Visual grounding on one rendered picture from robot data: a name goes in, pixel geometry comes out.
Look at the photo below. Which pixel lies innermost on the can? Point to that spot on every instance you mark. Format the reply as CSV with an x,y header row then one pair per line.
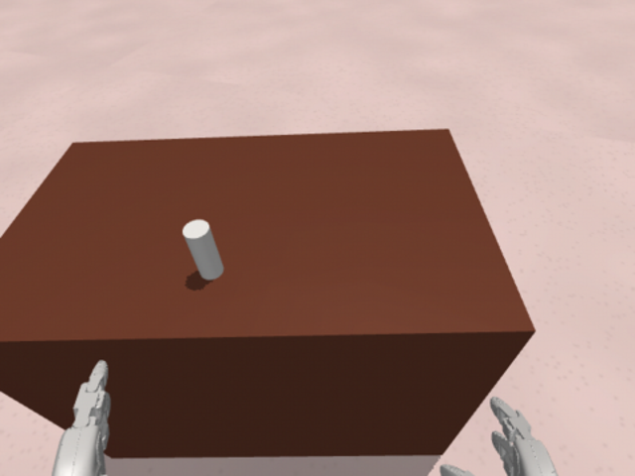
x,y
203,249

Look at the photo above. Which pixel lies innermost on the right robot hand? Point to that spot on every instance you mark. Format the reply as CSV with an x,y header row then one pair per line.
x,y
525,457

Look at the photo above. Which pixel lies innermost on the left robot hand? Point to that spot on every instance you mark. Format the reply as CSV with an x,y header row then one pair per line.
x,y
80,451

